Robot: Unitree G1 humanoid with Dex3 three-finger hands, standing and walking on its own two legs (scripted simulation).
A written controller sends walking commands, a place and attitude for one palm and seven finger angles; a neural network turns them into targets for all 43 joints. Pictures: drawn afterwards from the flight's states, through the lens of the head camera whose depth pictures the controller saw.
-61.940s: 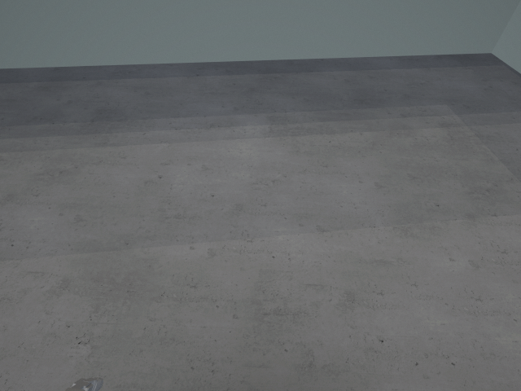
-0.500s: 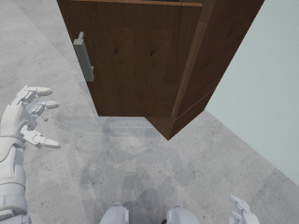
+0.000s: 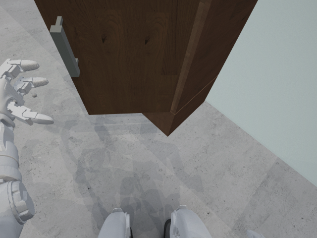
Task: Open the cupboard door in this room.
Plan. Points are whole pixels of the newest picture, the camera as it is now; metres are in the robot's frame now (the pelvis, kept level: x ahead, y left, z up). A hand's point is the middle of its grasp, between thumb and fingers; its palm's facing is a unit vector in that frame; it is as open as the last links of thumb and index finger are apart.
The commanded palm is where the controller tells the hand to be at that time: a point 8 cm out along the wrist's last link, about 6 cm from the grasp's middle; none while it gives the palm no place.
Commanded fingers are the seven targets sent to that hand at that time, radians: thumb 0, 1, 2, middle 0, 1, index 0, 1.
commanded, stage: move the hooked fingers beside the handle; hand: left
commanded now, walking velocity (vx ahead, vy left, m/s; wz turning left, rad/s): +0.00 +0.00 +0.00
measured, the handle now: (67, 48) +0.60 +0.24 +0.05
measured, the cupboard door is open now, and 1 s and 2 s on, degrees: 49 49 49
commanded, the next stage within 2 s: slide the fingers in behind the handle in 1.50 s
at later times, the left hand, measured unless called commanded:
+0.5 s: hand (39, 70) +0.51 +0.29 +0.06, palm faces +0.05 -1.00 -0.02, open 13.9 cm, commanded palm +0.50 +0.33 +0.06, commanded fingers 0.00 -0.50 0.30 -0.30 -1.20 -0.30 -1.20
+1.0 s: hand (40, 65) +0.53 +0.30 +0.06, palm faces +0.05 -1.00 -0.02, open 13.9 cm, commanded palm +0.52 +0.33 +0.06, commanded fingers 0.00 -0.50 0.30 -0.30 -1.20 -0.30 -1.20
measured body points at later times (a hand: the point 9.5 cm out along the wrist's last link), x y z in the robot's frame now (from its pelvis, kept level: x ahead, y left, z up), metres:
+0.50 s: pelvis +0.00 +0.01 -0.01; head +0.16 +0.05 +0.41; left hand +0.50 +0.34 +0.07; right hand +0.01 -0.26 -0.11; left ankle +0.02 +0.10 -0.66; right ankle +0.04 -0.12 -0.66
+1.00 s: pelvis +0.00 +0.02 -0.01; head +0.18 +0.06 +0.40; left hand +0.52 +0.35 +0.06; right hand -0.02 -0.25 -0.10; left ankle +0.02 +0.10 -0.66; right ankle +0.04 -0.12 -0.66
